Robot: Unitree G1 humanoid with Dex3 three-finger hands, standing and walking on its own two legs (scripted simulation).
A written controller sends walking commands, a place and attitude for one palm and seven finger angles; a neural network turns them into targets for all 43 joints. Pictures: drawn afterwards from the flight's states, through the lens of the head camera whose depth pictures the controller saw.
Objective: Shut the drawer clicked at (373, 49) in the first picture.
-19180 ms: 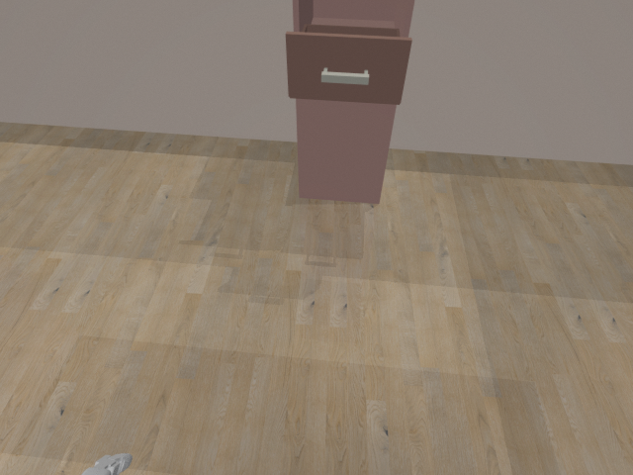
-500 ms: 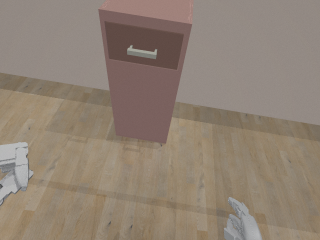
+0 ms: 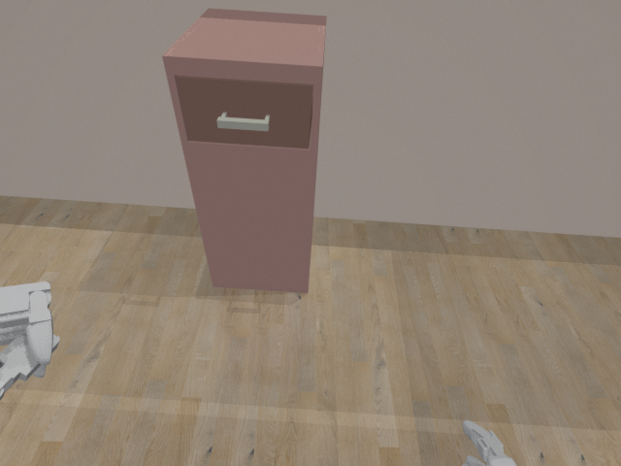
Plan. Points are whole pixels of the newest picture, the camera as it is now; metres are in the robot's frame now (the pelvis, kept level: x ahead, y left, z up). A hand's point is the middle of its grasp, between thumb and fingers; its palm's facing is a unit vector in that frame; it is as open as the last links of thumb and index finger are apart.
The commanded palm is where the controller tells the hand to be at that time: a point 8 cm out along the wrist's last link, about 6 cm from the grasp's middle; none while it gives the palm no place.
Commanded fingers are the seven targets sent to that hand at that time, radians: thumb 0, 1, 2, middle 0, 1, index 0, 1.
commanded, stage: stop stepping back and stand still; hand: left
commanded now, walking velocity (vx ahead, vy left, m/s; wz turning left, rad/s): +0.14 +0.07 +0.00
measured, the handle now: (244, 120) +0.93 +0.19 +0.00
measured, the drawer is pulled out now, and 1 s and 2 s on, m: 0.00 0.00 0.00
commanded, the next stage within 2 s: let the arm hang, fingers relaxed in 0.82 s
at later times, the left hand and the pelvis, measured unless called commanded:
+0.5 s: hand (25, 328) +0.20 +0.27 +0.17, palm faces +0.39 -0.80 -0.46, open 3.3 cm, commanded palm +0.14 +0.31 +0.19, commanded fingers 0.00 0.90 0.90 -1.40 -1.60 -1.40 -1.60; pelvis +0.01 +0.03 +0.01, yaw +1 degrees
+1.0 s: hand (43, 377) +0.20 +0.30 +0.07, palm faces +0.22 -0.85 -0.48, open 3.2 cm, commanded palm none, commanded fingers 0.00 0.90 0.90 -1.20 -1.38 -1.20 -1.38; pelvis +0.00 +0.05 +0.00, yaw +2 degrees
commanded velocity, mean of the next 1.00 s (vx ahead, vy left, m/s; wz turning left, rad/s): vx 0.01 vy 0.02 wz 0.00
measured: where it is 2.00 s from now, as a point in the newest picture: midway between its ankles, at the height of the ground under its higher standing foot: outside the picture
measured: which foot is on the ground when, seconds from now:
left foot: down 0.00-0.00, up 0.02-0.22, down 0.24-1.00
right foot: down 0.00-1.00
